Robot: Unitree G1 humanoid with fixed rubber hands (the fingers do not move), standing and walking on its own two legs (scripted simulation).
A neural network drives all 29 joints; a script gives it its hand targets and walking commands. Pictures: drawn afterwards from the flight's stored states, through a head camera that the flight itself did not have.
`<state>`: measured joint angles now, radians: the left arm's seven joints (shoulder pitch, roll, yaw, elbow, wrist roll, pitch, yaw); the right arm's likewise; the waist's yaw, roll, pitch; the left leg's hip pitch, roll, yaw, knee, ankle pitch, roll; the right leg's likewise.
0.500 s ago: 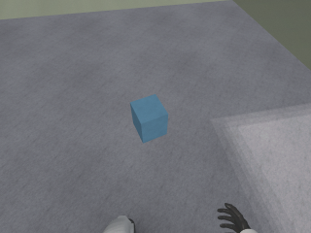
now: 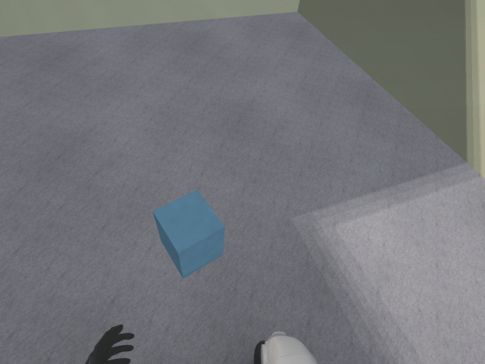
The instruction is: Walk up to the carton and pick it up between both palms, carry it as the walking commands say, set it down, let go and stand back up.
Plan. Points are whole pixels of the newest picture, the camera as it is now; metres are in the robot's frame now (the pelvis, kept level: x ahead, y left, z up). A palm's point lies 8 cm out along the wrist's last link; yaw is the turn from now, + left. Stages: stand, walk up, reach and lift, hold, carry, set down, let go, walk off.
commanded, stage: walk up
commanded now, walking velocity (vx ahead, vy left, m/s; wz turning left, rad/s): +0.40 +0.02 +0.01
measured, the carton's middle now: (190, 234) +0.69 +0.09 -0.66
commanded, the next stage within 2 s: none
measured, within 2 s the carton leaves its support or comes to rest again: neither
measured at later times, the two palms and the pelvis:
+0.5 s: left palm out of the picture +0.10 +0.25 -0.13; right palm (336, 296) +0.25 -0.23 -0.14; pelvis +0.16 +0.00 +0.00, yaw +1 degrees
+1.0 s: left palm (85, 321) +0.24 +0.26 -0.14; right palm (316, 305) +0.23 -0.19 -0.15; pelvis +0.21 +0.03 +0.00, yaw +1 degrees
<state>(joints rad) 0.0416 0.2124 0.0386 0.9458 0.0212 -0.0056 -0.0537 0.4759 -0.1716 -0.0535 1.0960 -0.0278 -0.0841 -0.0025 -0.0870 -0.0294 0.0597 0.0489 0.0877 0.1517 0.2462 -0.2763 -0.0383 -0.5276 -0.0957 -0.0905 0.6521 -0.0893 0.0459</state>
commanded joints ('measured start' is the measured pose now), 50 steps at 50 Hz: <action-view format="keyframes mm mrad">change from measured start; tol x32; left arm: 1 -2 37 10 -38 6 -28 14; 7 439 265 67 91 1 -59 63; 50 210 28 -12 116 -18 -4 92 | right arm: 1 7 -153 -24 -11 4 9 -8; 50 -173 -64 10 -29 17 84 -26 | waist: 1 35 264 40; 6 157 -327 -288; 24 87 -238 2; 29 21 414 -45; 50 73 -50 -3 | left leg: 1 -134 147 -48 -11 344 132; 8 -575 10 -210 987 -239 22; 26 -221 -36 17 232 66 -25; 30 -150 391 -545 -107 -17 171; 33 -225 214 -152 104 935 161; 50 -171 34 -104 78 137 41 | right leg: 1 149 37 -52 -69 -51 -14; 6 743 -430 525 -300 422 -189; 9 518 -328 325 -284 578 -152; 23 222 -145 44 -505 -310 -146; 29 -37 49 -39 159 -437 -25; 50 293 -55 164 -393 -59 -74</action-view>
